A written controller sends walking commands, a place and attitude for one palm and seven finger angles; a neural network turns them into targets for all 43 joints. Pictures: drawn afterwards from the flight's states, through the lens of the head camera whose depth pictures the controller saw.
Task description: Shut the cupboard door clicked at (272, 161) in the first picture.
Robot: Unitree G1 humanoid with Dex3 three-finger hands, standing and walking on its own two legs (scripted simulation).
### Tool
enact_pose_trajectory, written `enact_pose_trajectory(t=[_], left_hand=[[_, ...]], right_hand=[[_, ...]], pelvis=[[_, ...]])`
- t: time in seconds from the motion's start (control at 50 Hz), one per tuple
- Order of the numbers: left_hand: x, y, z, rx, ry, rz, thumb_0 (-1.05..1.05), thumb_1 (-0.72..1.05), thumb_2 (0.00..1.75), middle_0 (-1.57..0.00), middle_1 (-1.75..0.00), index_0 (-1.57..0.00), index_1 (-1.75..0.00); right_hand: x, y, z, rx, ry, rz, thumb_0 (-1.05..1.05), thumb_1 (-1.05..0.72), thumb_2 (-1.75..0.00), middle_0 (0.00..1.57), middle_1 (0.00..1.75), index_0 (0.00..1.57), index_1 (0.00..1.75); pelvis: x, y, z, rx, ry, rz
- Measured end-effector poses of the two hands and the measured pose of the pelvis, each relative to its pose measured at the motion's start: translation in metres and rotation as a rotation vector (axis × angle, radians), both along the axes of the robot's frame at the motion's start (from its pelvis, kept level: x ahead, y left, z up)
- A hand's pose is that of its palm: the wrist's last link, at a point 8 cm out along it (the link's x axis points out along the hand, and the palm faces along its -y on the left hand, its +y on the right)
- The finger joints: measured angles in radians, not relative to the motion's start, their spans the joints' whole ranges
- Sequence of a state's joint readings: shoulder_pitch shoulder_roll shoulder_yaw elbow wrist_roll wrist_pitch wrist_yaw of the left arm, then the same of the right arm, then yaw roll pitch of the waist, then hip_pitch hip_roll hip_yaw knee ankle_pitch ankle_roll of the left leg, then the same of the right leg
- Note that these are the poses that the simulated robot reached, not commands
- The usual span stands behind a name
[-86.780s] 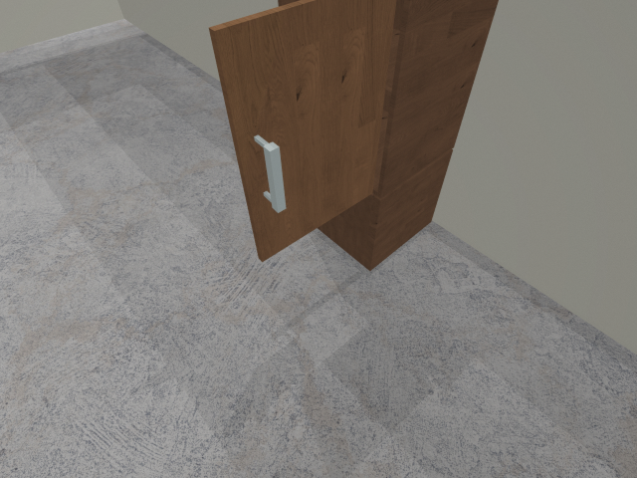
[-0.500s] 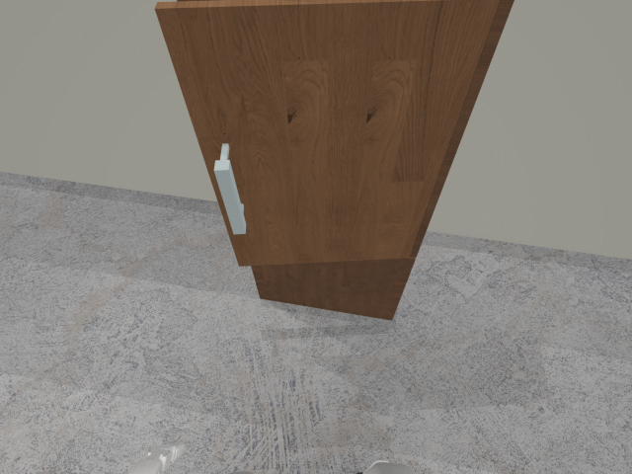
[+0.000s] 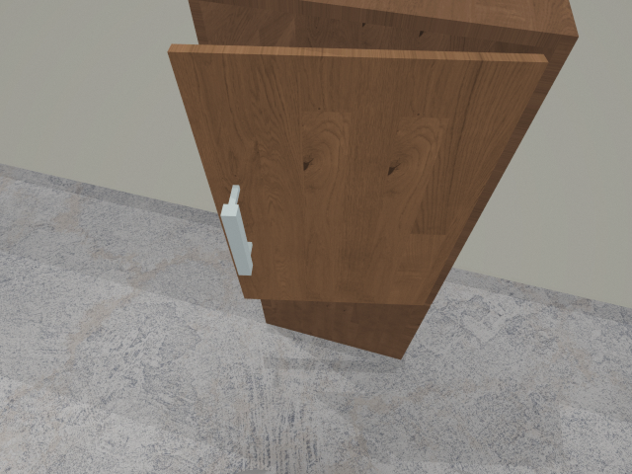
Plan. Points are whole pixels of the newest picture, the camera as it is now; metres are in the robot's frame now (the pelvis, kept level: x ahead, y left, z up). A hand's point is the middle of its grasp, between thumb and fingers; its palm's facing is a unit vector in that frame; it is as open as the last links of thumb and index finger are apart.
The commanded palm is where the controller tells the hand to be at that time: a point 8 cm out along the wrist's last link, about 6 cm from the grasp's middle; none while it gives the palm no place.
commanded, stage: come to a stop and stand still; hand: left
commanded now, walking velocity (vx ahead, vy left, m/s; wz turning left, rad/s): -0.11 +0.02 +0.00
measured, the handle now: (240, 232) +0.47 +0.17 -0.04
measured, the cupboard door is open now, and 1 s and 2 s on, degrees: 13 13 13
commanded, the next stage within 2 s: none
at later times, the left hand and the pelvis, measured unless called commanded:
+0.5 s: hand out of the picture +0.03 +0.23 -0.17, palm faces -0.02 -0.98 -0.22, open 7.4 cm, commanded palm none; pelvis -0.06 +0.05 +0.00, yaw -2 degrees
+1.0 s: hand out of the picture -0.16 +0.25 -0.17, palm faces +0.06 -0.98 -0.19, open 7.4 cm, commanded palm none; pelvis -0.11 +0.08 +0.00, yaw +1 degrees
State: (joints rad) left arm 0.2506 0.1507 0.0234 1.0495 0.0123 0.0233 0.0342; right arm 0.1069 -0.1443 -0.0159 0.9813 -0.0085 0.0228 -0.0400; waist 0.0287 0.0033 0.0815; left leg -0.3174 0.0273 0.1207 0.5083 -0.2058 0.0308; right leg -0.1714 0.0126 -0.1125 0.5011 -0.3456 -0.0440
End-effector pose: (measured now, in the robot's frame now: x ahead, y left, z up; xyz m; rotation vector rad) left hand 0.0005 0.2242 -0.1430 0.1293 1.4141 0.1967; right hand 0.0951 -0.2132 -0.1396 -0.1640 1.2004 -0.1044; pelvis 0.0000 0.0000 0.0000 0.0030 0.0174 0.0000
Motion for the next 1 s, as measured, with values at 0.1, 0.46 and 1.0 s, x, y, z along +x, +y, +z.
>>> enact_pose_trajectory(t=[0.1, 0.46, 1.0], left_hand=[[0.001, 0.010, 0.006, 0.056, -0.018, -0.027, 0.01, 0.91, 0.90, -0.20, -0.30, -0.20, -0.30], [0.022, 0.046, 0.001, 0.015, -0.228, -0.133, 0.01, 0.90, 0.90, -0.20, -0.30, -0.20, -0.30], [-0.167, 0.077, 0.003, -0.023, 0.082, 0.016, 0.01, 0.91, 0.90, -0.19, -0.30, -0.20, -0.30]], right_hand=[[-0.026, -0.022, -0.008, -0.016, 0.048, -0.044, 0.01, -0.91, -0.90, 0.20, 0.30, 0.20, 0.30], [-0.111, 0.014, 0.006, -0.058, 0.009, -0.102, 0.01, -0.91, -0.90, 0.19, 0.30, 0.20, 0.30], [-0.165, 0.058, 0.004, -0.036, 0.092, -0.009, 0.01, -0.91, -0.90, 0.20, 0.30, 0.20, 0.30]], pelvis=[[-0.008, -0.005, -0.003, 0.002, -0.012, -0.008], [-0.050, 0.043, -0.005, -0.012, -0.067, -0.035], [-0.108, 0.080, 0.002, -0.020, -0.046, 0.019]])
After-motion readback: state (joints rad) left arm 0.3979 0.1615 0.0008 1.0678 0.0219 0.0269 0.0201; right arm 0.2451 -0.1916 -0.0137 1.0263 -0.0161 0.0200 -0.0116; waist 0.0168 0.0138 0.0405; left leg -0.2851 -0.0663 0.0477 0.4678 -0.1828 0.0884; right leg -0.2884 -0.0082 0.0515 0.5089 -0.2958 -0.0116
